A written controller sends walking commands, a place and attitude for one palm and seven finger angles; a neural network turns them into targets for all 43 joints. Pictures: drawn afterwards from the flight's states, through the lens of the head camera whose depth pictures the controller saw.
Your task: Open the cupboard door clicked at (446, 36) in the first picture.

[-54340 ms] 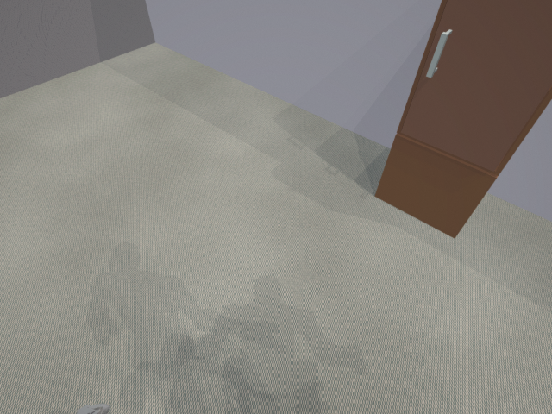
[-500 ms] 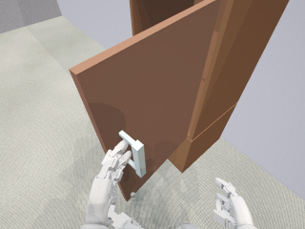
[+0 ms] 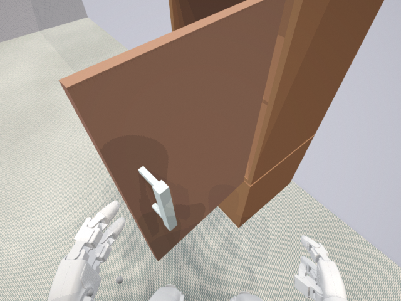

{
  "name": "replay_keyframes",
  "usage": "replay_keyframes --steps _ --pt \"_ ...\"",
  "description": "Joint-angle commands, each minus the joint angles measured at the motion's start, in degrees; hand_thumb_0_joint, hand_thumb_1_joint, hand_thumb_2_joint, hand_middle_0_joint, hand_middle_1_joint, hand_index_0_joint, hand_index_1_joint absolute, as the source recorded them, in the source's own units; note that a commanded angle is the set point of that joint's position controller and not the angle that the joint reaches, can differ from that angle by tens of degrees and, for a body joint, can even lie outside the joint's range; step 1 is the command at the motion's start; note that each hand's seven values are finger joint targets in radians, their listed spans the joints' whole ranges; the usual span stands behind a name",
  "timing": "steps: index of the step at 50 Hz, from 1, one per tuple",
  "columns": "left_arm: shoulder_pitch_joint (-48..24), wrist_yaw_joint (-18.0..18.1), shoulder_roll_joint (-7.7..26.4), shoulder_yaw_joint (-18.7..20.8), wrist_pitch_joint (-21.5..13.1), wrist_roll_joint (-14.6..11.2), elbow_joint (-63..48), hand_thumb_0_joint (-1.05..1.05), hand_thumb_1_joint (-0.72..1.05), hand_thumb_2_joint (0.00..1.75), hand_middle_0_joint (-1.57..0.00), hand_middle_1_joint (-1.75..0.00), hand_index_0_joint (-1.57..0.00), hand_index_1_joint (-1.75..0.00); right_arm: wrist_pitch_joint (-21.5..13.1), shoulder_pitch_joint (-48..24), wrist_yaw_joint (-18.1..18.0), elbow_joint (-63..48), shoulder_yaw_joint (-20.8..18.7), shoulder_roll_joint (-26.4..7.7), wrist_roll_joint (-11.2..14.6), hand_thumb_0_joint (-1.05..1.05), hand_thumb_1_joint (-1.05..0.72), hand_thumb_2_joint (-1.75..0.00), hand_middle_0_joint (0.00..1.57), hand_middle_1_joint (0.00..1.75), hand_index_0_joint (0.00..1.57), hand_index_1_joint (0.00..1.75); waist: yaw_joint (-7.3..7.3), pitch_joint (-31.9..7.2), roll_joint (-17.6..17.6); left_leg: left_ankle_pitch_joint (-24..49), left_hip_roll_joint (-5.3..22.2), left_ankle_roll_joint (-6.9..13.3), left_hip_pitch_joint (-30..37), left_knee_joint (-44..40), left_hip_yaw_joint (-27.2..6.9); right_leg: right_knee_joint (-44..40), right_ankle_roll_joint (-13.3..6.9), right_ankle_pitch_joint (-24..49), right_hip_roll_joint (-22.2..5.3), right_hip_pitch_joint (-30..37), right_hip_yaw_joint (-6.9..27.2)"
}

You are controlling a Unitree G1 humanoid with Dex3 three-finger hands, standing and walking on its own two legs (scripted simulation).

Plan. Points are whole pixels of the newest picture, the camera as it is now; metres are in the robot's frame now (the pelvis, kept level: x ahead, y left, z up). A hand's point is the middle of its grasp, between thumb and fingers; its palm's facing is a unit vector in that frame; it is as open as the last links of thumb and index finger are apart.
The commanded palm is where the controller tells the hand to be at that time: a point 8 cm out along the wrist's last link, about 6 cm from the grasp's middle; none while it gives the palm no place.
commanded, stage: slide the hand sideways off the handle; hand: left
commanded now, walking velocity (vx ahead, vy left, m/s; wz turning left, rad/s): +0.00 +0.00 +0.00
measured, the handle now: (159, 200) +0.28 +0.10 +0.09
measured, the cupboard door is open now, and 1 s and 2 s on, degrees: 95 95 95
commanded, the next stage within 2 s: draw the hand back to the body in 0.06 s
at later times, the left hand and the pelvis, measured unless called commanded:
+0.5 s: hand (77, 272) +0.15 +0.18 +0.13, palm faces -0.01 -1.00 -0.04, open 16.3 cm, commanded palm +0.11 +0.24 +0.14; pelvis -0.01 +0.03 +0.02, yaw +0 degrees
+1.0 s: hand (8, 233) +0.18 +0.25 +0.18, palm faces +0.28 -0.89 -0.36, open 13.4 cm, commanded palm +0.13 +0.30 +0.21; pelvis +0.01 +0.04 +0.06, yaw +0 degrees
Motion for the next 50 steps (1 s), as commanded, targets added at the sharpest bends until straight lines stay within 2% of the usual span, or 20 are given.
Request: replay_keyframes --steps 1,4,7,13,16,18,21,26,28,29,30,33,34,35,36,38,41,43,46,50 --pt "3.55 -3.43 4.47 4.78 -5.43 -2.95 -11.55 0.00 -0.50 0.30 -0.15 -0.30 -0.15 -0.30 -3.62 -4.65 -1.14 -10.00 -2.07 -4.90 0.51 0.00 -0.90 -0.90 0.20 0.30 0.20 0.30 -0.56 -5.83 -5.50 10.52 -2.69 3.04 -0.84 -5.15 2.58 -15.05 3.25 15.89 -2.06 10.02 8.20" --pt "0.70 -5.77 4.43 3.95 -5.74 -4.16 -11.69 0.00 -0.50 0.30 -0.15 -0.30 -0.15 -0.30 -4.07 -4.54 -1.67 -9.97 -1.94 -5.46 0.67 0.00 -0.90 -0.90 0.20 0.30 0.20 0.30 -1.50 -5.23 -5.68 10.10 -2.57 3.35 -1.12 -4.50 2.31 -15.20 3.30 14.23 -2.08 8.45 8.07" --pt "-0.07 -6.28 4.42 3.42 -5.28 -4.36 -12.32 0.00 -0.50 0.30 -0.15 -0.30 -0.15 -0.30 -4.35 -4.37 -1.87 -10.40 -1.84 -5.72 0.79 0.00 -0.90 -0.90 0.20 0.30 0.20 0.30 -0.84 -5.34 -2.88 9.18 -2.46 3.47 -0.12 -5.87 2.16 -14.55 2.26 9.54 -1.19 6.79 6.19" --pt "-0.23 -2.36 8.27 7.43 -0.97 -3.60 -17.38 0.00 -0.50 0.30 -0.15 -0.30 -0.15 -0.30 -3.21 -4.34 -2.32 -11.86 -1.47 -5.50 1.53 0.00 -0.90 -0.90 0.20 0.30 0.20 0.30 1.03 -6.72 -0.18 10.41 -2.04 3.58 4.82 -10.70 1.63 -14.93 1.17 9.00 0.49 9.18 2.85" --pt "0.46 -1.80 5.94 5.47 1.60 -3.67 -17.74 0.00 -0.50 0.30 -0.15 -0.30 -0.15 -0.30 -3.27 -4.59 -2.15 -12.21 -0.82 -5.27 1.78 0.00 -0.90 -0.90 0.20 0.30 0.20 0.30 0.27 -3.19 -0.12 8.54 -1.88 3.57 6.57 -13.40 1.15 -16.02 1.37 7.61 0.96 8.24 0.94" --pt "0.52 -1.64 6.28 6.42 3.24 -3.84 -16.14 0.00 -0.50 0.30 -0.15 -0.30 -0.15 -0.30 -3.42 -4.81 -2.21 -11.55 -0.65 -5.47 1.64 0.00 -0.90 -0.90 0.20 0.30 0.20 0.30 0.14 -1.63 -1.55 7.52 -1.71 3.64 6.34 -14.46 0.57 -17.29 1.36 6.15 1.13 8.92 0.83" --pt "-1.13 -1.98 7.46 7.24 4.61 -3.91 -17.61 0.00 -0.50 0.30 -0.15 -0.30 -0.15 -0.30 -4.15 -4.73 -2.17 -11.47 -0.20 -5.87 1.66 0.00 -0.90 -0.90 0.20 0.30 0.20 0.30 -0.14 -0.41 -0.44 5.97 -1.55 3.56 7.72 -16.17 0.36 -18.51 1.40 4.48 0.99 8.89 0.58" --pt "-2.57 -2.31 9.13 9.90 5.66 -4.87 -20.70 0.00 -0.50 0.30 -0.15 -0.30 -0.15 -0.30 -5.77 -4.34 -2.13 -10.77 0.39 -6.11 1.84 0.00 -0.90 -0.90 0.20 0.30 0.20 0.30 0.61 -1.65 2.51 8.31 -1.34 3.30 11.44 -18.58 -0.02 -18.76 1.09 7.65 1.26 11.26 -0.64" --pt "-2.74 -2.62 9.69 11.32 6.38 -5.62 -20.62 0.00 -0.50 0.30 -0.15 -0.30 -0.15 -0.30 -6.44 -4.29 -1.98 -10.13 0.42 -6.33 1.82 0.00 -0.90 -0.90 0.20 0.30 0.20 0.30 0.89 -2.35 1.48 9.98 -1.25 3.27 12.20 -19.15 -0.39 -19.05 1.08 9.48 1.48 12.77 -0.95" --pt "-2.52 -2.90 9.29 11.20 6.85 -5.83 -20.13 0.00 -0.47 0.32 -0.15 -0.30 -0.15 -0.30 -6.69 -4.36 -1.96 -9.99 0.43 -6.33 2.04 0.00 -0.90 -0.90 0.20 0.30 0.20 0.30 0.58 -1.08 0.86 10.02 -1.15 3.23 12.37 -19.41 -0.24 -19.49 1.26 9.67 1.53 12.36 -1.12" --pt "-3.71 -3.25 9.38 11.05 7.15 -6.03 -21.24 0.00 -0.43 0.33 -0.15 -0.30 -0.15 -0.30 -7.08 -4.45 -1.87 -9.78 0.62 -6.58 2.09 0.00 -0.90 -0.90 0.20 0.30 0.20 0.30 0.46 -0.77 2.55 10.16 -1.18 3.13 12.97 -19.94 -0.35 -19.68 1.20 9.95 1.48 12.55 -1.18" --pt "-3.73 -3.85 10.73 13.15 8.84 -6.49 -21.10 0.00 -0.32 0.37 -0.16 -0.30 -0.16 -0.30 -8.00 -4.62 -1.76 -8.93 0.61 -6.74 2.20 0.00 -0.90 -0.90 0.20 0.30 0.20 0.30 1.01 -1.24 2.05 12.36 -1.03 3.14 14.30 -20.92 -0.62 -20.34 1.07 12.16 1.54 14.58 -1.49" --pt "-3.83 3.55 19.30 14.70 11.59 2.59 -26.38 0.00 -0.29 0.39 -0.16 -0.30 -0.16 -0.30 -6.94 -3.78 -3.80 -10.51 0.65 -6.30 1.39 0.00 -0.90 -0.90 0.20 0.30 0.20 0.30 3.85 -2.90 2.78 13.46 -0.06 2.87 15.55 -24.08 0.01 -22.89 0.12 13.41 0.11 17.83 2.38" --pt "-1.20 6.68 14.49 12.85 13.81 3.39 -25.74 0.00 -0.26 0.40 -0.16 -0.30 -0.16 -0.30 -6.41 -3.63 -4.46 -10.26 1.24 -5.25 1.10 0.00 -0.90 -0.90 0.20 0.30 0.20 0.30 2.42 -0.86 3.86 13.34 -0.33 2.71 16.44 -24.57 0.46 -23.91 0.23 13.00 -0.15 17.59 1.88" --pt "-1.34 8.51 12.45 11.02 15.55 4.56 -23.71 0.00 -0.22 0.42 -0.16 -0.30 -0.16 -0.30 -5.91 -3.20 -4.57 -9.20 1.63 -5.06 0.87 0.00 -0.90 -0.90 0.20 0.30 0.20 0.30 1.78 1.88 4.52 13.18 -0.12 2.61 16.63 -25.12 0.48 -24.52 0.41 12.87 -0.25 17.77 1.25" --pt "-2.75 10.90 14.17 13.16 17.18 5.70 -22.58 0.00 -0.15 0.45 -0.16 -0.30 -0.16 -0.30 -5.25 -3.92 -4.85 -8.50 1.59 -5.46 0.77 0.00 -0.90 -0.90 0.20 0.30 0.20 0.30 1.91 2.85 0.43 14.52 0.27 2.83 17.70 -26.18 0.15 -26.56 0.53 13.53 -0.13 19.50 0.93" --pt "-5.80 12.40 15.02 13.42 17.41 6.61 -23.95 0.00 -0.05 0.50 -0.17 -0.30 -0.17 -0.30 -5.47 -4.35 -5.03 -7.66 2.18 -5.73 0.51 0.00 -0.90 -0.90 0.20 0.30 0.20 0.30 1.50 3.64 2.78 15.06 0.33 2.95 21.29 -28.43 0.33 -28.63 0.72 14.00 -0.44 21.29 1.07" --pt "-8.12 13.25 16.45 14.87 17.49 6.96 -23.14 0.00 0.02 0.52 -0.17 -0.30 -0.17 -0.30 -5.99 -4.95 -5.17 -6.67 2.40 -6.05 0.24 0.00 -0.90 -0.90 0.20 0.30 0.20 0.30 1.69 4.15 1.28 13.91 0.41 2.98 22.39 -30.48 -0.17 -30.32 0.64 13.34 -0.47 23.45 1.02" --pt "-9.27 13.63 16.20 15.66 17.14 6.95 -22.67 0.00 0.13 0.57 -0.17 -0.30 -0.17 -0.30 -6.98 -5.57 -5.03 -5.13 2.70 -6.04 0.06 0.00 -0.90 -0.90 0.20 0.30 0.20 0.30 1.78 4.94 3.51 15.32 0.38 2.90 25.27 -33.02 -0.04 -32.09 0.75 14.88 -0.66 25.74 1.01" --pt "-11.59 13.75 17.23 18.24 16.58 6.86 -20.94 0.00 0.27 0.63 -0.18 -0.30 -0.18 -0.30 -8.01 -6.55 -4.76 -2.87 2.68 -6.27 -0.19 0.00 -0.90 -0.90 0.20 0.30 0.20 0.30 2.17 5.50 2.52 19.50 0.31 2.74 28.38 -35.59 0.19 -34.39 0.74 18.33 -0.65 29.46 0.99"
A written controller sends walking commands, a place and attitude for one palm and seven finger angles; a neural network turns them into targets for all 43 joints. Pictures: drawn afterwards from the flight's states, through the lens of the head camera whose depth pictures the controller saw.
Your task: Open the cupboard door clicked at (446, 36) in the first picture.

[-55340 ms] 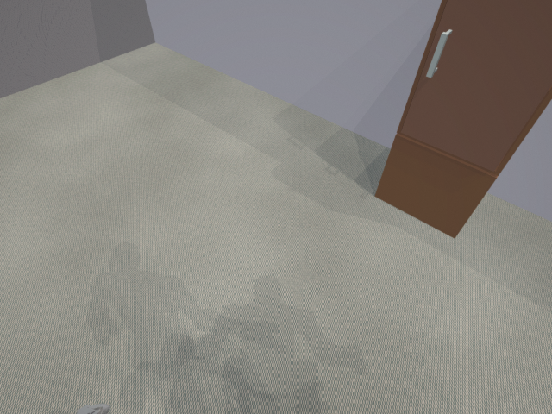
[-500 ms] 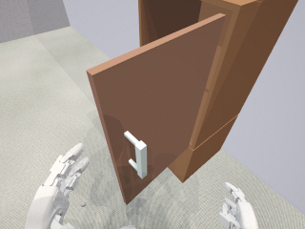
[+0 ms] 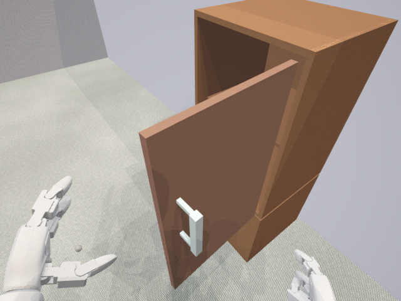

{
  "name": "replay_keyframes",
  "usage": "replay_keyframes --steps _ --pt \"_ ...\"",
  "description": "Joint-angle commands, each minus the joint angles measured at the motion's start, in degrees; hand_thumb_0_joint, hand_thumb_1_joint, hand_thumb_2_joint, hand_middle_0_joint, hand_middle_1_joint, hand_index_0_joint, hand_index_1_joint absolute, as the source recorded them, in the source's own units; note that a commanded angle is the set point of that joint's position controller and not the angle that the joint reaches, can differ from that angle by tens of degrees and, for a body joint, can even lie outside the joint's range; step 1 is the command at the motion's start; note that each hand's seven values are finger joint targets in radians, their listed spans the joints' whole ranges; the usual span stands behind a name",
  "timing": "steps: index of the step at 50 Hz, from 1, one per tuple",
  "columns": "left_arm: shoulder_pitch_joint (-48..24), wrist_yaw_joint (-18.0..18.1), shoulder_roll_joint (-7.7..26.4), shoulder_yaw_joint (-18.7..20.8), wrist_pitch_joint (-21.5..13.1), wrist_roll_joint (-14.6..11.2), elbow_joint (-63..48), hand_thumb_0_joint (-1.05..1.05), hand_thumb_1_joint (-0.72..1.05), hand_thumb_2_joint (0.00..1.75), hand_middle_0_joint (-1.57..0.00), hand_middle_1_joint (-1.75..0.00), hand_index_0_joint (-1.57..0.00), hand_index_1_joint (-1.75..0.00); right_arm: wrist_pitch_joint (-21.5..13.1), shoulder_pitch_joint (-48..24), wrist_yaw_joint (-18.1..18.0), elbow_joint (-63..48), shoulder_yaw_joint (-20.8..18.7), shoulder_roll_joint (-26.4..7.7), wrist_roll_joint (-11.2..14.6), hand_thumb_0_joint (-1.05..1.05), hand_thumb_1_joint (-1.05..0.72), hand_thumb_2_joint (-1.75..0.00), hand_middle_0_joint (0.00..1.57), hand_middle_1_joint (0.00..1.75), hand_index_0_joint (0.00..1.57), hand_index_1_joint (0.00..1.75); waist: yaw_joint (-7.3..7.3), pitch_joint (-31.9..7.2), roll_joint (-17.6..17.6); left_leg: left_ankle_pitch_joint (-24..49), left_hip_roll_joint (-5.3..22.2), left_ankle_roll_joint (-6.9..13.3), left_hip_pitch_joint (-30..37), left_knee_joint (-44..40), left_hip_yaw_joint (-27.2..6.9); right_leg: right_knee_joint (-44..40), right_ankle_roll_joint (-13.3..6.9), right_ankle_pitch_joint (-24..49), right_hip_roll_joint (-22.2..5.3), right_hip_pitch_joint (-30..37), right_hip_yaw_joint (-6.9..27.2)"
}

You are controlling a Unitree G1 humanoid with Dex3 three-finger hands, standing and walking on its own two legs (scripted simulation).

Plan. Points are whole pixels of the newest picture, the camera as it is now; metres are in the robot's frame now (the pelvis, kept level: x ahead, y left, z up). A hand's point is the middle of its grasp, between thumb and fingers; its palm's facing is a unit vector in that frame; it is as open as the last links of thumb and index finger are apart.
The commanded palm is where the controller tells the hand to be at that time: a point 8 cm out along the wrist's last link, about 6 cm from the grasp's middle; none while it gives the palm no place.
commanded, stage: draw the hand back to the body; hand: left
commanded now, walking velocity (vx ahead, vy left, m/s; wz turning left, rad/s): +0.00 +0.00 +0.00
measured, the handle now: (189, 228) +0.26 +0.06 +0.03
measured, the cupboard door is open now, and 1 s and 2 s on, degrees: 95 95 95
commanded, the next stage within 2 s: step back with the hand held close in 0.74 s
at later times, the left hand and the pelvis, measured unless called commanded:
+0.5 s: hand (52, 200) +0.20 +0.24 +0.19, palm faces +0.46 -0.81 -0.37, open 7.9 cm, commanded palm +0.15 +0.28 +0.20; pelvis +0.01 -0.02 +0.02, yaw -1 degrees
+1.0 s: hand (53, 202) +0.20 +0.24 +0.18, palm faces +0.44 -0.79 -0.43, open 7.4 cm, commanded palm +0.14 +0.27 +0.20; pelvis +0.00 -0.02 +0.03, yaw +0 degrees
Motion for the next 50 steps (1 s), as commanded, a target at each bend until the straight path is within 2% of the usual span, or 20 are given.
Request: replay_keyframes --steps 1,3,6,8,10,17,18,20,23,26,29,35,41,42,43,44,45,47,48,50 --pt "-5.14 1.03 7.60 8.13 -4.70 0.14 -11.24 0.00 0.31 0.64 -0.18 -0.30 -0.18 -0.30 -4.40 -8.29 -0.21 -7.86 -2.59 -6.19 -0.50 0.00 -0.90 -0.90 0.20 0.30 0.20 0.30 0.37 1.50 1.66 12.13 1.30 -0.62 3.14 -14.17 -1.51 -9.33 -2.40 8.66 0.22 3.45 -0.99" --pt "-5.93 1.04 8.55 10.03 -4.75 -0.02 -8.87 0.00 0.37 0.68 -0.18 -0.30 -0.18 -0.30 -4.47 -9.09 -0.17 -6.72 -2.84 -6.31 -0.50 0.00 -0.90 -0.90 0.20 0.30 0.20 0.30 0.75 2.12 -0.35 13.51 1.30 -0.52 4.05 -15.10 -1.01 -10.86 -2.44 10.13 0.26 5.32 -0.81" --pt "-9.33 0.73 8.93 11.35 -5.40 -0.41 -9.42 0.00 0.48 0.72 -0.19 -0.30 -0.19 -0.30 -4.66 -9.76 0.09 -5.56 -2.94 -6.32 -0.62 0.00 -0.90 -0.90 0.20 0.30 0.20 0.30 0.54 2.40 1.31 14.55 1.08 -0.45 6.48 -16.46 -0.28 -12.69 -2.24 11.49 0.16 6.46 -0.42" --pt "-10.34 0.94 10.14 13.18 -5.70 -0.43 -8.02 0.00 0.55 0.75 -0.19 -0.30 -0.19 -0.30 -4.78 -10.24 0.10 -4.67 -3.13 -6.47 -0.81 0.00 -0.90 -0.90 0.20 0.30 0.20 0.30 0.96 2.16 -0.40 16.27 1.07 -0.40 7.00 -17.33 -0.05 -13.54 -2.38 13.24 0.06 8.67 -0.58" --pt "-11.87 0.68 10.05 13.85 -5.94 -0.72 -8.35 0.00 0.62 0.78 -0.19 -0.30 -0.19 -0.30 -4.89 -10.79 0.32 -4.13 -3.18 -6.52 -0.86 0.00 -0.90 -0.90 0.20 0.30 0.20 0.30 0.91 2.12 1.85 16.88 0.91 -0.32 8.64 -18.04 0.33 -14.36 -2.19 14.04 0.06 9.00 -0.21" --pt "-17.02 0.76 12.61 18.69 -6.95 -1.47 -6.19 0.00 0.87 0.88 -0.20 -0.30 -0.20 -0.30 -4.84 -11.72 0.70 -1.94 -3.75 -6.76 -1.13 0.00 -0.90 -0.90 0.20 0.30 0.20 0.30 1.15 1.44 0.36 19.46 0.71 -0.09 11.83 -19.96 1.27 -16.79 -1.98 17.32 0.01 11.81 0.05" --pt "-18.29 0.76 13.09 19.28 -7.11 -1.40 -5.17 0.00 0.90 0.90 -0.20 -0.30 -0.20 -0.30 -4.70 -11.97 0.69 -1.40 -3.81 -6.77 -1.06 0.00 -0.90 -0.90 0.20 0.30 0.20 0.30 1.27 2.07 1.90 20.07 0.66 -0.20 11.86 -20.01 1.52 -17.20 -2.18 17.73 -0.20 12.40 0.27" --pt "-15.57 0.13 9.75 16.77 -6.97 -1.62 -2.57 0.00 0.90 0.90 -0.20 -0.30 -0.20 -0.30 -4.39 -11.95 1.15 -1.07 -3.92 -6.63 -1.14 0.00 -0.90 -0.90 0.20 0.30 0.20 0.30 0.95 3.14 1.71 20.96 0.70 -0.15 12.77 -20.48 1.81 -17.53 -1.80 18.63 -0.17 11.93 -0.01" --pt "-14.68 -0.48 9.38 16.06 -6.83 -1.98 -0.69 0.00 0.90 0.90 -0.20 -0.30 -0.20 -0.30 -3.55 -12.57 1.43 -1.17 -4.53 -6.95 -1.03 0.00 -0.90 -0.90 0.20 0.30 0.20 0.30 1.16 3.91 -3.41 20.38 0.95 0.24 12.70 -21.09 1.87 -18.66 -1.58 18.42 -0.07 12.59 0.27" --pt "-16.88 -0.37 11.67 17.58 -7.36 -1.64 -4.05 0.00 0.90 0.90 -0.20 -0.30 -0.20 -0.30 -3.57 -12.99 1.33 -1.23 -4.57 -6.99 -1.21 0.00 -0.90 -0.90 0.20 0.30 0.20 0.30 1.29 1.41 -0.68 20.79 0.48 0.40 14.28 -21.06 2.20 -19.14 -1.47 19.20 -0.08 13.28 0.84" --pt "-18.29 -0.15 12.47 18.01 -7.65 -1.38 -5.18 0.00 0.90 0.90 -0.20 -0.30 -0.20 -0.30 -3.89 -13.41 1.12 -0.96 -4.42 -6.72 -1.22 0.00 -0.90 -0.90 0.20 0.30 0.20 0.30 1.22 2.51 1.50 19.68 0.29 0.20 14.72 -21.39 2.30 -20.04 -1.59 17.93 -0.08 12.75 1.08" --pt "-16.88 -0.13 11.40 17.65 -7.88 -1.57 -2.59 0.00 0.90 0.90 -0.20 -0.30 -0.20 -0.30 -4.20 -13.55 0.99 -0.21 -4.45 -6.33 -1.17 0.00 -0.90 -0.90 0.20 0.30 0.20 0.30 1.15 4.40 1.28 18.73 0.27 0.25 15.04 -21.75 2.65 -21.33 -1.39 16.55 -0.14 11.98 1.30" --pt "-17.50 -0.30 11.08 17.16 -8.29 -1.52 -2.48 0.00 0.90 0.90 -0.20 -0.30 -0.20 -0.30 -4.47 -13.71 1.10 0.00 -4.67 -6.56 -1.25 0.00 -0.90 -0.90 0.20 0.30 0.20 0.30 1.13 3.75 -0.22 18.36 0.24 0.42 15.92 -22.52 2.44 -21.61 -1.16 15.64 0.02 12.26 1.05" --pt "-17.24 -0.28 11.34 17.48 -8.31 -1.57 -2.07 0.00 0.90 0.90 -0.20 -0.30 -0.20 -0.30 -4.50 -13.80 1.08 0.01 -4.71 -6.51 -1.24 0.00 -0.90 -0.90 0.20 0.30 0.20 0.30 1.22 3.72 -1.13 18.16 0.26 0.51 15.97 -22.58 2.44 -21.77 -1.10 15.35 0.05 12.20 1.09" --pt "-21.33 -0.05 13.00 18.38 -8.45 -1.35 -2.72 0.00 0.90 0.90 -0.20 -0.30 -0.20 -0.30 -4.44 -13.90 0.92 0.41 -4.66 -6.75 -1.18 0.00 -0.90 -0.90 0.20 0.30 0.20 0.30 1.04 3.68 0.35 17.93 0.13 0.42 15.81 -22.72 2.46 -21.96 -1.29 14.80 -0.14 12.50 1.21" --pt "-25.80 0.33 19.19 25.18 -10.63 -0.77 -4.58 0.00 0.90 0.90 -0.20 -0.30 -0.20 -0.30 -3.16 -13.04 1.20 -1.16 -4.99 -7.97 -1.16 0.00 -0.90 -0.90 0.20 0.30 0.20 0.30 -1.28 8.03 -2.41 15.03 0.90 1.26 11.83 -19.94 0.89 -25.86 -1.02 17.20 -2.92 6.49 6.96" --pt "-19.67 -0.25 15.47 22.65 -10.86 -0.84 1.26 0.00 0.90 0.90 -0.20 -0.30 -0.20 -0.30 -2.01 -13.03 1.23 0.08 -5.08 -7.22 -1.35 0.00 -0.90 -0.90 0.20 0.30 0.20 0.30 -1.55 6.83 -5.63 14.83 0.51 1.27 12.40 -18.24 0.78 -26.38 -1.17 17.48 -4.30 6.31 6.97" --pt "-14.96 -0.80 12.63 19.74 -11.38 -0.58 1.16 0.00 0.90 0.90 -0.20 -0.30 -0.20 -0.30 -0.45 -12.83 1.65 -0.57 -5.53 -7.48 -1.51 0.00 -0.90 -0.90 0.20 0.30 0.20 0.30 -1.86 4.77 -5.63 17.14 0.68 0.97 12.24 -17.59 1.04 -24.91 -1.15 20.86 -4.98 6.74 6.27" --pt "-14.80 -0.76 12.64 19.62 -11.94 -0.44 -0.74 0.00 0.90 0.90 -0.20 -0.30 -0.20 -0.30 0.12 -12.93 1.68 -0.81 -5.82 -7.85 -1.57 0.00 -0.90 -0.90 0.20 0.30 0.20 0.30 -1.84 3.11 -2.10 20.00 1.05 0.83 12.13 -18.48 1.02 -22.94 -1.16 23.99 -4.99 8.58 4.64" --pt "-12.03 -0.38 12.78 19.76 -12.10 -0.54 -3.07 0.00 0.90 0.90 -0.20 -0.30 -0.20 -0.30 0.97 -12.67 1.65 -1.82 -6.13 -8.00 -1.47 0.00 -0.90 -0.90 0.20 0.30 0.20 0.30 -1.95 -0.29 0.79 25.48 2.07 0.69 13.70 -19.71 1.17 -20.13 -0.69 27.50 -3.96 9.80 3.62"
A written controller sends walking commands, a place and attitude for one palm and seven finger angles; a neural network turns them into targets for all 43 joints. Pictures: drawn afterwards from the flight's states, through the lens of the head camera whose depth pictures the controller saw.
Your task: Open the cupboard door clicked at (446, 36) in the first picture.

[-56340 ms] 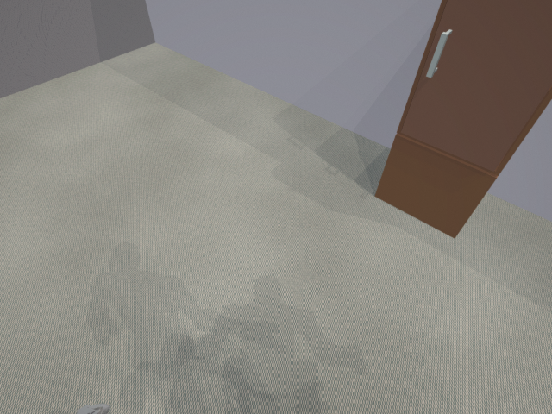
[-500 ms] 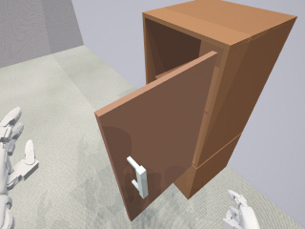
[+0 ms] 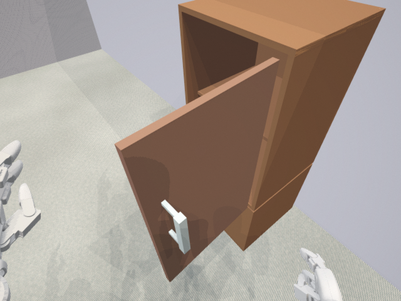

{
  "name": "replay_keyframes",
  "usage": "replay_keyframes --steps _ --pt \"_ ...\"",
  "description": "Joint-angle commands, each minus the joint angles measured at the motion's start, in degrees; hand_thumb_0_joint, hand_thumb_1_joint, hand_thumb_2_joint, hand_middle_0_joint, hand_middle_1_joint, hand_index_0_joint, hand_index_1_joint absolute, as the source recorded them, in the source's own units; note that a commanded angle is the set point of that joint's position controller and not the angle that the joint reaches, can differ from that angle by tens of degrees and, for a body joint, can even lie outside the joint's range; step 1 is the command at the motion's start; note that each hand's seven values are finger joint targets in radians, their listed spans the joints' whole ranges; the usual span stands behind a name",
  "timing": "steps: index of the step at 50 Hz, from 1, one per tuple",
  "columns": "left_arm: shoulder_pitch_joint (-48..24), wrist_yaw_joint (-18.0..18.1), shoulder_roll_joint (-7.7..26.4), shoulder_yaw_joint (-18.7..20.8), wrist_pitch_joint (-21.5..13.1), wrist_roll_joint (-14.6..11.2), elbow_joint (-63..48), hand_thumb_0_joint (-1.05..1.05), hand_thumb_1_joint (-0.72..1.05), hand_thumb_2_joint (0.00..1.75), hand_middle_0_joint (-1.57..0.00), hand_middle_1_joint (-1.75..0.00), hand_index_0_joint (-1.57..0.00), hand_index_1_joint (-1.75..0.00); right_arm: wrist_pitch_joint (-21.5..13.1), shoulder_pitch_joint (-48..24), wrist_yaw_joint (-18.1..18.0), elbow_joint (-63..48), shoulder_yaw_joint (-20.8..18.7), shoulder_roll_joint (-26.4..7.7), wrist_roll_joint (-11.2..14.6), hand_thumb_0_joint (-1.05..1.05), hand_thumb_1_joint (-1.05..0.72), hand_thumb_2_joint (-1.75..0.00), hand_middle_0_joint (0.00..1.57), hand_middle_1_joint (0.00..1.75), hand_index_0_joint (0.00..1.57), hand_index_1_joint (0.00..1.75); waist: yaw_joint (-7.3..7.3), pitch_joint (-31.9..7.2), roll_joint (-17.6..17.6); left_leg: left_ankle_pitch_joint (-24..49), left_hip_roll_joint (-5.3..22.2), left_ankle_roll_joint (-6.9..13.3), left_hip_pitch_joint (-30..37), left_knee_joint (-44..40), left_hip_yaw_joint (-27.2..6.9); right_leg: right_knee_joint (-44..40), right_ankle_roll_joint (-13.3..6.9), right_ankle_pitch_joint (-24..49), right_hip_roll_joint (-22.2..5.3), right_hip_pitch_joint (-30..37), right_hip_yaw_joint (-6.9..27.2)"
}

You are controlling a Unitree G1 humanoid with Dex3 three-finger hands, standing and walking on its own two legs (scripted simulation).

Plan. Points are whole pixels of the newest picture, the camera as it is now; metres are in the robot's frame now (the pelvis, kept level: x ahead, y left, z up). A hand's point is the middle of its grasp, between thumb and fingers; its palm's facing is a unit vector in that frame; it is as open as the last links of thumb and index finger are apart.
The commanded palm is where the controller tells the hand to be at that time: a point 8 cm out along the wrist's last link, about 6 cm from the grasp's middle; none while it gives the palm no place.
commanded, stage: step back with the hand held close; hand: left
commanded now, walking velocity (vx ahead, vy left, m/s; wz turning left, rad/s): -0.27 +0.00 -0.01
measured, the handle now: (176, 228) +0.27 +0.08 +0.00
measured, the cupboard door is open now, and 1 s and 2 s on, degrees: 95 95 95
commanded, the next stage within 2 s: stop stepping back and stand still in 1.10 s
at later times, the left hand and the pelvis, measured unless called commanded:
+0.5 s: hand out of the picture +0.13 +0.29 +0.15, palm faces +0.43 -0.77 -0.47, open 7.4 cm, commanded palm +0.07 +0.32 +0.17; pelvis -0.07 +0.02 -0.02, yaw +0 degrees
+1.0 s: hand out of the picture +0.06 +0.27 +0.15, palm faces +0.44 -0.77 -0.46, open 7.4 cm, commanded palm +0.00 +0.32 +0.17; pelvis -0.13 +0.01 -0.01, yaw +2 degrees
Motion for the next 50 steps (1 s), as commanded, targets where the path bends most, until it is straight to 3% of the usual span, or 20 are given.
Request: replay_keyframes --steps 1,5,9,13,17,19,23,29,33,38,40,41,43,44,45,46,47,48,49,50 --pt "0.71 1.26 11.68 6.95 -4.54 0.23 -14.62 0.00 0.90 0.90 -0.20 -0.30 -0.20 -0.30 -0.67 -5.82 -0.55 -10.72 -3.13 -6.65 -0.02 0.00 -0.90 -0.90 0.20 0.30 0.20 0.30 -0.94 -7.90 -0.46 18.82 0.73 2.47 1.84 -2.86 1.09 -1.64 1.21 19.36 -5.19 -0.28 3.15" --pt "3.14 2.15 13.29 8.72 -4.26 0.10 -17.14 0.00 0.90 0.90 -0.20 -0.30 -0.20 -0.30 0.74 -6.01 -0.95 -12.14 -3.63 -6.51 0.35 0.00 -0.90 -0.90 0.20 0.30 0.20 0.30 -0.97 -10.25 -1.59 22.30 1.83 2.46 -0.26 -2.94 0.32 1.49 1.46 22.15 -4.54 1.61 2.73" --pt "4.21 2.87 14.33 9.88 -4.52 0.18 -18.46 0.00 0.90 0.90 -0.20 -0.30 -0.20 -0.30 1.31 -5.75 -1.27 -12.80 -4.00 -6.39 0.59 0.00 -0.90 -0.90 0.20 0.30 0.20 0.30 -1.10 -10.23 -1.48 18.32 2.47 2.65 -4.61 -3.59 -0.62 3.20 1.55 19.91 -4.23 2.51 3.10" --pt "4.81 3.28 14.04 10.03 -5.16 0.55 -18.98 0.00 0.90 0.90 -0.20 -0.30 -0.20 -0.30 0.87 -5.67 -1.32 -12.95 -4.11 -6.98 0.52 0.00 -0.90 -0.90 0.20 0.30 0.20 0.30 -1.10 -7.72 2.13 6.88 3.62 3.79 -13.53 -6.12 -2.62 5.21 1.65 12.47 -3.48 4.03 3.53" --pt "3.91 3.51 13.05 9.89 -6.28 1.47 -19.31 0.00 0.90 0.90 -0.20 -0.30 -0.20 -0.30 -0.35 -4.55 -1.17 -13.29 -4.03 -7.42 0.47 0.00 -0.90 -0.90 0.20 0.30 0.20 0.30 -1.68 -4.64 2.73 -11.83 4.45 5.17 -24.51 -8.64 -4.43 7.77 1.64 5.18 -2.79 5.93 4.73" --pt "3.02 3.55 12.92 10.11 -6.95 1.91 -19.90 0.00 0.90 0.90 -0.20 -0.30 -0.20 -0.30 -1.11 -3.98 -1.19 -13.28 -4.08 -7.58 0.26 0.00 -0.90 -0.90 0.20 0.30 0.20 0.30 -1.80 -3.92 2.70 -16.84 4.85 5.53 -28.14 -8.96 -5.58 8.67 1.58 2.18 -2.67 6.49 5.11" --pt "0.90 3.80 12.79 10.03 -7.80 2.56 -20.52 0.00 0.90 0.90 -0.20 -0.30 -0.20 -0.30 -2.21 -2.87 -1.09 -12.72 -4.26 -7.94 -0.10 0.00 -0.90 -0.90 0.20 0.30 0.20 0.30 -2.23 -2.89 1.31 -20.94 4.04 5.39 -29.58 -5.86 -5.92 7.08 0.89 -5.25 -3.52 2.57 6.95" --pt "-0.44 4.61 12.95 9.81 -8.57 2.41 -21.48 0.00 0.90 0.90 -0.20 -0.30 -0.20 -0.30 -3.37 -2.06 -1.02 -11.49 -3.90 -7.03 -0.31 0.00 -0.90 -0.90 0.20 0.30 0.20 0.30 -2.51 -2.51 -0.63 -19.45 2.03 3.70 -22.39 -1.36 -4.62 1.83 -0.30 -15.42 -4.78 -8.52 8.66" --pt "1.15 5.10 13.58 10.81 -8.83 2.02 -21.38 0.00 0.90 0.90 -0.20 -0.30 -0.20 -0.30 -3.60 -2.22 -1.00 -10.47 -3.77 -7.01 -0.48 0.00 -0.90 -0.90 0.20 0.30 0.20 0.30 -2.58 -3.86 0.05 -17.44 2.35 3.36 -20.25 -1.94 -4.93 2.36 -0.13 -13.02 -4.35 -9.81 7.41" --pt "1.92 4.54 13.34 12.69 -9.33 2.47 -21.16 0.00 0.90 0.90 -0.20 -0.30 -0.20 -0.30 -4.38 -3.53 -0.99 -10.89 -4.32 -7.29 -0.49 0.00 -0.90 -0.90 0.20 0.30 0.20 0.30 -1.62 -6.03 9.39 -24.66 11.92 7.89 -35.54 -14.61 -13.33 23.24 2.17 -0.66 2.45 6.83 3.04" --pt "2.41 3.79 12.68 12.51 -9.70 2.86 -20.96 0.00 0.90 0.90 -0.20 -0.30 -0.20 -0.30 -4.83 -3.50 -0.55 -10.82 -4.77 -7.40 -0.82 0.00 -0.90 -0.90 0.20 0.30 0.20 0.30 -1.65 -4.83 8.73 -27.20 14.35 9.08 -38.32 -15.02 -13.76 26.17 1.94 -5.46 3.59 8.05 3.86" --pt "2.34 3.55 12.75 12.72 -9.93 3.02 -20.69 0.00 0.90 0.90 -0.20 -0.30 -0.20 -0.30 -4.95 -3.26 -0.32 -10.56 -4.84 -7.29 -1.02 0.00 -0.90 -0.90 0.20 0.30 0.20 0.30 -1.65 -3.23 8.65 -26.47 14.02 9.26 -39.11 -14.13 -13.49 24.40 1.54 -6.94 3.79 7.75 4.19" --pt "2.61 3.06 13.03 12.60 -10.56 2.40 -21.42 0.00 0.90 0.90 -0.20 -0.30 -0.20 -0.30 -5.54 -3.39 0.04 -9.99 -4.86 -6.78 -1.35 0.00 -0.90 -0.90 0.20 0.30 0.20 0.30 -1.79 -2.40 5.70 -18.77 11.01 7.10 -31.50 -8.14 -9.75 13.27 0.08 -5.92 1.83 1.75 6.66" --pt "2.90 3.00 12.97 11.41 -10.90 1.37 -22.33 0.00 0.90 0.90 -0.20 -0.30 -0.20 -0.30 -5.74 -2.92 0.52 -9.32 -4.45 -5.37 -1.24 0.00 -0.90 -0.90 0.20 0.30 0.20 0.30 -2.17 -3.51 0.76 -10.85 6.80 4.33 -22.60 -2.19 -6.96 4.33 -1.81 -2.30 -2.07 -5.23 11.27" --pt "3.68 3.38 14.36 11.31 -11.12 1.19 -21.89 0.00 0.90 0.90 -0.20 -0.30 -0.20 -0.30 -5.26 -2.36 0.87 -8.75 -4.27 -4.03 -0.82 0.00 -0.90 -0.90 0.20 0.30 0.20 0.30 -2.48 -6.98 -7.12 -1.74 1.93 0.89 -14.16 7.56 -0.02 -1.40 -3.25 10.51 -10.12 -10.28 20.48" --pt "2.46 3.61 14.36 9.78 -10.24 1.21 -21.26 0.00 0.90 0.90 -0.20 -0.30 -0.20 -0.30 -4.77 -2.63 1.11 -8.53 -4.87 -4.33 0.17 0.00 -0.90 -0.90 0.20 0.30 0.20 0.30 -2.00 -10.25 -14.44 -4.59 -2.29 -1.02 -12.17 19.56 2.76 -4.43 -4.76 16.89 -16.63 -12.68 26.16" --pt "1.60 4.00 15.09 9.90 -9.38 1.55 -21.23 0.00 0.90 0.90 -0.20 -0.30 -0.20 -0.30 -4.21 -4.48 0.98 -8.40 -5.27 -4.55 0.12 0.00 -0.90 -0.90 0.20 0.30 0.20 0.30 -0.93 -9.58 -14.85 -10.25 -3.09 -0.96 -15.21 29.09 0.46 -4.46 -6.68 24.22 -19.11 -12.83 26.76" --pt "1.67 4.32 15.34 10.32 -8.81 2.04 -21.31 0.00 0.90 0.90 -0.20 -0.30 -0.20 -0.30 -3.78 -4.77 0.84 -7.87 -4.87 -3.85 -0.37 0.00 -0.90 -0.90 0.20 0.30 0.20 0.30 -1.52 -9.56 -12.23 -12.18 -2.93 -0.82 -17.38 32.88 -0.65 -3.35 -9.20 30.54 -20.36 -12.08 26.50" --pt "2.25 4.48 15.49 10.64 -8.33 2.15 -21.58 0.00 0.90 0.90 -0.20 -0.30 -0.20 -0.30 -3.04 -4.29 0.74 -8.32 -4.12 -2.84 -0.54 0.00 -0.90 -0.90 0.20 0.30 0.20 0.30 -1.99 -9.35 -10.39 -11.40 -1.05 -1.15 -18.16 30.79 -0.38 0.08 -9.14 37.98 -18.46 -7.77 20.97" --pt "2.10 4.59 15.39 10.73 -8.15 2.39 -21.58 0.00 0.90 0.90 -0.20 -0.30 -0.20 -0.30 -2.24 -5.00 0.28 -8.79 -3.40 -2.67 -0.56 0.00 -0.90 -0.90 0.20 0.30 0.20 0.30 -2.08 -8.95 -9.96 -10.58 -1.03 -1.23 -15.92 26.56 1.38 1.51 -7.87 42.27 -16.05 -7.20 17.87"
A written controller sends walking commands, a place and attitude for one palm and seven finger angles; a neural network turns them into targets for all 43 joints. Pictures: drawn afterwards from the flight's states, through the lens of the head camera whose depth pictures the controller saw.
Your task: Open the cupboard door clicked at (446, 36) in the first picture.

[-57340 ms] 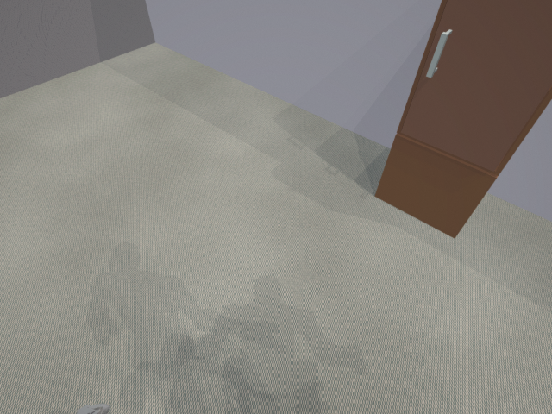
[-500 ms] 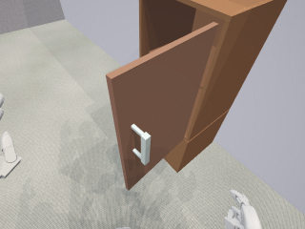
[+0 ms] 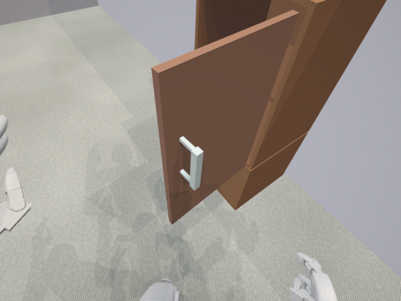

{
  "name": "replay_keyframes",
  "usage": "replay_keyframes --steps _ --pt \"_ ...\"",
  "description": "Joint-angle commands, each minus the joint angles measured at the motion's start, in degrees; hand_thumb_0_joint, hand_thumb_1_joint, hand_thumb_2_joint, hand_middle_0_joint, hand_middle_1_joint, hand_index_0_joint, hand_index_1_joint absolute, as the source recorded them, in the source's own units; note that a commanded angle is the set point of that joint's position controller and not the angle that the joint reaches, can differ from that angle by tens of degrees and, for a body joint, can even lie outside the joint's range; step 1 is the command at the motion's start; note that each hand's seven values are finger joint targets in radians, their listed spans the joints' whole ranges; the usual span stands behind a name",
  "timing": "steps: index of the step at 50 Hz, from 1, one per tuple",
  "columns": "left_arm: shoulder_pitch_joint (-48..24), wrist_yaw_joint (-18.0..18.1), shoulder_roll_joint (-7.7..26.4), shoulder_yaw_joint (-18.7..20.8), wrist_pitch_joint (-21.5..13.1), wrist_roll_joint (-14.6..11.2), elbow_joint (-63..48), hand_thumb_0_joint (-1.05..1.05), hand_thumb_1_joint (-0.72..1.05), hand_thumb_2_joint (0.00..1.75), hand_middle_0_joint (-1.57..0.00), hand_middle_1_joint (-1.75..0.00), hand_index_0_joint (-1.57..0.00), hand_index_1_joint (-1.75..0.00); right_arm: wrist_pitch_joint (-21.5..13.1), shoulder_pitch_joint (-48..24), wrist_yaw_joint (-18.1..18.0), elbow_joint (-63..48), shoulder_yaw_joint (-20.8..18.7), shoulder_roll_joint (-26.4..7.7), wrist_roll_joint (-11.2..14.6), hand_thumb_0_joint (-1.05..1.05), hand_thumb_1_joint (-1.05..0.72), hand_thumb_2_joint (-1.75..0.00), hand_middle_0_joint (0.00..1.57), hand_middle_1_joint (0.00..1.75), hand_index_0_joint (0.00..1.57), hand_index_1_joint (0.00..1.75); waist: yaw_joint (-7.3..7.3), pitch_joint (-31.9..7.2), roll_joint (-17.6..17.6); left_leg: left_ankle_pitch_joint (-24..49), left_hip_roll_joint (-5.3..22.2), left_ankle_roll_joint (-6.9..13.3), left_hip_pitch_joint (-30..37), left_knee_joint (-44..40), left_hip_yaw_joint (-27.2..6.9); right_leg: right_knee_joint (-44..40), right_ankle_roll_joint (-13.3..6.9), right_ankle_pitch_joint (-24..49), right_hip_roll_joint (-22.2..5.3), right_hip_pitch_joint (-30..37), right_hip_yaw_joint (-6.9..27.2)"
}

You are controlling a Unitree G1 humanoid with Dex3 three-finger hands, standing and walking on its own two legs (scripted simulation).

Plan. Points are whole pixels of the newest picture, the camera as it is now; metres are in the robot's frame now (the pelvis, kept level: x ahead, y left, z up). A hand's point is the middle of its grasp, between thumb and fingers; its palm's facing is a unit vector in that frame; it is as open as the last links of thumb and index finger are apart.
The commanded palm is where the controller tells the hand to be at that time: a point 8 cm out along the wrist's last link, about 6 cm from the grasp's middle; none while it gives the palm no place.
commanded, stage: step back with the hand held close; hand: left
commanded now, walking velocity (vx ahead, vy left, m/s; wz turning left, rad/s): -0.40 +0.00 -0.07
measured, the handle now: (190, 164) +0.40 +0.06 +0.01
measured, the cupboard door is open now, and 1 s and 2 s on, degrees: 95 95 95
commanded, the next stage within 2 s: stop stepping back and stand still in 0.10 s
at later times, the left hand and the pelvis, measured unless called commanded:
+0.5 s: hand out of the picture +0.11 +0.23 +0.17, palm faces +0.37 -0.81 -0.46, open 7.4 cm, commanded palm +0.05 +0.28 +0.19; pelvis -0.11 -0.01 +0.01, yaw -4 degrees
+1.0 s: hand out of the picture +0.07 +0.25 +0.17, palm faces +0.37 -0.81 -0.45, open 7.4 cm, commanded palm +0.02 +0.29 +0.19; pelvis -0.14 +0.00 +0.01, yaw -4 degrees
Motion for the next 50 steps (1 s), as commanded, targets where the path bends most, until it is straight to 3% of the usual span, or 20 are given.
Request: replay_keyframes --steps 1,4,5,6,7,8,9,12,18,20,22,23,25,28,33,36,38,40,44,50 --pt "-2.58 2.12 13.24 8.73 -1.83 0.30 -10.76 0.00 0.90 0.90 -0.20 -0.30 -0.20 -0.30 -0.93 -6.02 -1.70 -10.36 -1.02 -5.32 -0.10 0.00 -0.90 -0.90 0.20 0.30 0.20 0.30 -1.00 -8.92 -4.37 -3.06 0.49 -0.43 8.90 -0.57 1.73 -8.93 -6.43 48.83 -16.82 3.63 11.07" --pt "-2.68 1.94 13.78 9.32 -2.37 -0.16 -12.45 0.00 0.90 0.90 -0.20 -0.30 -0.20 -0.30 -0.29 -5.53 -2.96 -10.16 -1.11 -6.49 0.18 0.00 -0.90 -0.90 0.20 0.30 0.20 0.30 -1.55 -11.47 1.38 13.91 0.88 -0.47 15.76 -26.36 3.14 -1.75 -1.54 48.60 -10.28 10.52 4.79" --pt "-3.03 1.67 14.15 9.43 -2.96 -0.20 -13.71 0.00 0.90 0.90 -0.20 -0.30 -0.20 -0.30 -0.38 -5.25 -2.92 -10.61 -2.14 -7.81 0.58 0.00 -0.90 -0.90 0.20 0.30 0.20 0.30 -1.16 -13.25 5.86 35.04 7.48 1.71 20.67 -29.79 -1.06 1.72 1.82 37.15 -5.57 8.83 2.46" --pt "-2.77 1.26 14.86 10.74 -3.46 -0.30 -15.09 0.00 0.90 0.90 -0.20 -0.30 -0.20 -0.30 -0.77 -4.12 -2.14 -11.06 -3.42 -8.50 0.68 0.00 -0.90 -0.90 0.20 0.30 0.20 0.30 -0.21 -16.72 10.13 50.61 13.88 4.36 27.02 -26.58 -4.10 5.35 2.88 14.69 -2.62 4.11 1.29" --pt "1.11 0.94 13.46 10.75 -3.35 -0.99 -11.80 0.00 0.90 0.90 -0.20 -0.30 -0.20 -0.30 -1.65 -2.87 -1.20 -11.32 -4.01 -7.88 0.65 0.00 -0.90 -0.90 0.20 0.30 0.20 0.30 -0.46 -18.14 11.06 58.53 17.47 6.39 30.89 -24.99 -5.05 9.01 2.53 0.11 -1.33 -0.83 0.06" --pt "4.24 0.29 12.75 11.08 -3.04 -2.17 -12.20 0.00 0.90 0.90 -0.20 -0.30 -0.20 -0.30 -2.96 -5.13 -0.96 -11.43 -3.51 -8.00 -0.62 0.00 -0.90 -0.90 0.20 0.30 0.20 0.30 0.44 -17.70 20.33 60.21 20.33 8.91 26.26 -26.80 -8.41 17.61 2.76 -10.36 -0.77 -2.12 -0.36" --pt "0.91 0.11 11.47 9.01 -3.33 -2.06 -16.01 0.00 0.90 0.90 -0.20 -0.30 -0.20 -0.30 -3.93 -3.84 -0.38 -10.87 -2.78 -7.32 -1.29 0.00 -0.90 -0.90 0.20 0.30 0.20 0.30 -0.45 -14.41 18.25 58.38 21.16 9.65 22.99 -27.44 -9.64 21.70 2.39 -12.75 -0.92 -2.52 0.52" --pt "2.35 0.63 8.92 6.84 -1.57 -1.49 -15.17 0.00 0.90 0.90 -0.20 -0.30 -0.20 -0.30 -5.09 -1.80 0.80 -9.57 -3.47 -8.41 0.14 0.00 -0.90 -0.90 0.20 0.30 0.20 0.30 -1.12 -12.37 11.73 47.42 17.39 8.69 27.70 -27.00 -3.33 18.92 2.90 -7.77 -1.49 -5.59 -2.76" --pt "0.56 2.02 12.26 8.95 0.91 -1.54 -11.93 0.00 0.90 0.90 -0.20 -0.30 -0.20 -0.30 -5.42 -3.43 -0.90 -10.94 -0.74 -8.14 -0.09 0.00 -0.90 -0.90 0.20 0.30 0.20 0.30 -1.58 -6.23 12.87 -9.99 11.50 5.44 11.40 -37.92 -3.18 -6.80 2.21 -5.59 -1.31 12.54 -8.66" --pt "-0.20 1.85 11.49 7.87 0.90 -1.02 -9.26 0.00 0.90 0.90 -0.20 -0.30 -0.20 -0.30 -4.57 -3.74 -1.11 -10.93 -0.41 -7.57 -0.24 0.00 -0.90 -0.90 0.20 0.30 0.20 0.30 -2.01 -4.72 7.81 -8.83 5.56 1.84 9.65 -29.99 2.00 -18.04 -0.22 -4.67 -4.63 13.96 -4.66" --pt "-2.65 1.83 13.93 9.43 0.29 -1.38 -8.32 0.00 0.90 0.90 -0.20 -0.30 -0.20 -0.30 -3.55 -3.62 -0.98 -9.99 -0.48 -7.68 -1.08 0.00 -0.90 -0.90 0.20 0.30 0.20 0.30 -1.92 -4.55 -0.97 2.00 1.99 0.21 14.62 -11.74 2.92 -26.09 -6.39 -9.02 -17.24 1.14 11.60" --pt "-3.63 1.84 12.52 7.42 1.03 -1.55 -8.33 0.00 0.90 0.90 -0.20 -0.30 -0.20 -0.30 -3.45 -3.68 -0.67 -9.88 -1.03 -7.69 0.43 0.00 -0.90 -0.90 0.20 0.30 0.20 0.30 -0.47 -4.89 -9.71 0.13 0.34 0.36 8.35 -3.38 1.89 -26.17 -6.21 -9.31 -19.96 3.13 17.91" --pt "-1.57 1.89 10.33 6.17 0.54 -1.33 -4.02 0.00 0.90 0.90 -0.20 -0.30 -0.20 -0.30 -3.83 -1.98 -0.71 -8.00 -0.65 -7.94 0.44 0.00 -0.90 -0.90 0.20 0.30 0.20 0.30 -1.72 -4.33 -6.29 2.36 2.07 0.79 2.56 1.76 0.20 -20.32 -5.78 6.15 -19.36 9.39 11.47" --pt "-5.77 1.95 11.15 5.92 -1.43 -0.41 -4.22 0.00 0.90 0.90 -0.20 -0.30 -0.20 -0.30 -4.40 -3.69 -1.35 -7.73 -0.68 -8.10 0.41 0.00 -0.90 -0.90 0.20 0.30 0.20 0.30 -1.32 -2.69 -2.17 2.71 2.45 1.46 4.54 -6.53 2.97 -17.16 -5.24 15.93 -18.44 11.05 6.67" --pt "-3.58 2.38 11.27 6.41 -2.83 -0.51 -5.84 0.00 0.90 0.90 -0.20 -0.30 -0.20 -0.30 -5.10 -2.43 -1.33 -8.28 -1.55 -8.39 0.33 0.00 -0.90 -0.90 0.20 0.30 0.20 0.30 -0.83 -2.88 -2.06 7.60 1.85 3.32 16.53 -23.17 4.59 -13.50 -2.52 14.09 -16.60 9.12 6.34" --pt "-0.84 2.39 11.82 8.33 -3.61 -0.40 -8.42 0.00 0.90 0.90 -0.20 -0.30 -0.20 -0.30 -5.19 -1.53 -1.04 -9.59 -2.17 -9.73 0.33 0.00 -0.90 -0.90 0.20 0.30 0.20 0.30 -0.63 -6.82 6.06 22.87 6.68 5.65 23.72 -23.52 -1.21 -6.69 2.11 18.09 -8.47 7.90 1.44" --pt "-0.29 2.17 12.28 8.76 -3.98 -0.22 -9.24 0.00 0.90 0.90 -0.20 -0.30 -0.20 -0.30 -5.22 -1.40 -1.10 -9.26 -1.34 -8.90 -0.03 0.00 -0.90 -0.90 0.20 0.30 0.20 0.30 -0.60 -7.69 12.41 26.25 9.16 6.14 21.85 -25.93 -5.50 -3.19 1.75 11.12 -5.74 7.77 -2.83" --pt "-0.13 1.98 10.58 7.48 -3.65 -0.26 -7.08 0.00 0.90 0.90 -0.20 -0.30 -0.20 -0.30 -5.49 -1.34 -1.25 -9.14 -1.38 -8.96 0.28 0.00 -0.90 -0.90 0.20 0.30 0.20 0.30 -0.91 -5.28 9.19 19.99 10.38 6.09 16.62 -27.43 -6.03 -5.19 1.71 5.36 -5.00 9.38 -3.04" --pt "0.16 1.58 9.65 7.16 -3.33 -0.72 -5.16 0.00 0.90 0.90 -0.20 -0.30 -0.20 -0.30 -5.58 -1.44 -1.12 -9.31 -1.25 -8.59 0.39 0.00 -0.90 -0.90 0.20 0.30 0.20 0.30 -1.33 -4.24 4.47 9.40 6.57 3.69 14.41 -26.02 -2.58 -11.00 0.37 7.69 -6.85 9.24 1.56" --pt "-3.32 1.32 8.74 5.26 -2.37 -0.71 -4.89 0.00 0.90 0.90 -0.20 -0.30 -0.20 -0.30 -5.14 -2.27 -1.42 -9.45 -0.65 -8.22 0.06 0.00 -0.90 -0.90 0.20 0.30 0.20 0.30 -1.44 -4.39 3.26 7.89 5.63 2.90 18.52 -26.83 -1.90 -14.30 0.28 5.31 -6.94 5.85 2.25"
